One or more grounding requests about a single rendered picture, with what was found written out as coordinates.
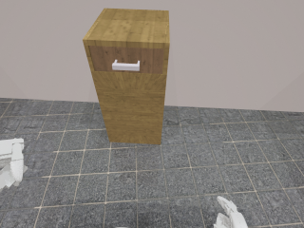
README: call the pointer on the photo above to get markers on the robot left hand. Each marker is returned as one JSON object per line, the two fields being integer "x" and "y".
{"x": 12, "y": 161}

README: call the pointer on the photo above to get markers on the drawer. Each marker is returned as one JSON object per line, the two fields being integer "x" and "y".
{"x": 151, "y": 59}

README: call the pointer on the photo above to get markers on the handle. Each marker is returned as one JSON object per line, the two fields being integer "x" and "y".
{"x": 124, "y": 66}

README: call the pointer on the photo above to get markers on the robot right hand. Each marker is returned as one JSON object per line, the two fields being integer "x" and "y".
{"x": 235, "y": 220}

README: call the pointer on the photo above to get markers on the cabinet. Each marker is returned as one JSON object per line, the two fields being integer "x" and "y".
{"x": 132, "y": 104}

